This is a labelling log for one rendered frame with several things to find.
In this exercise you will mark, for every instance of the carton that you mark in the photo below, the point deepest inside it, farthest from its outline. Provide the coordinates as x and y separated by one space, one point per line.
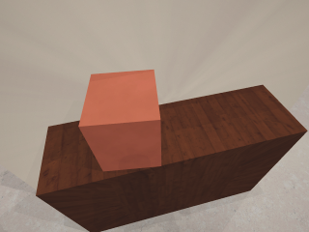
120 120

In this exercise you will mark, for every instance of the pedestal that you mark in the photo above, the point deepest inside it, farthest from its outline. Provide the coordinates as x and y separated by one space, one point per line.
212 147

